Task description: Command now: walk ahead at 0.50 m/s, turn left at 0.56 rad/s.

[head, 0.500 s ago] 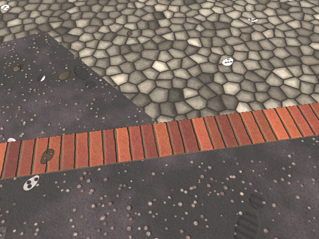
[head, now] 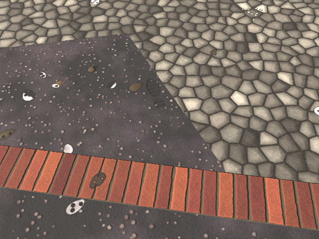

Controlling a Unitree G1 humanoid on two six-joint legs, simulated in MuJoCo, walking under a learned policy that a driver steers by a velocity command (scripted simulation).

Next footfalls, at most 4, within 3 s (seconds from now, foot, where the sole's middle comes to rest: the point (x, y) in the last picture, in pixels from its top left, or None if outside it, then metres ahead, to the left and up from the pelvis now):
0.42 right None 0.44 -0.09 -0.76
0.94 left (123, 207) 0.59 0.19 -0.76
1.60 right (154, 143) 1.00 0.07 -0.89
2.04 left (119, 112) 1.23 0.27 -0.89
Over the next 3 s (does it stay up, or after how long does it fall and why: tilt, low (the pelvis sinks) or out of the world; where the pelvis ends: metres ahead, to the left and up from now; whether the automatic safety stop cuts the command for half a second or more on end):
stays up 1.51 0.02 -0.12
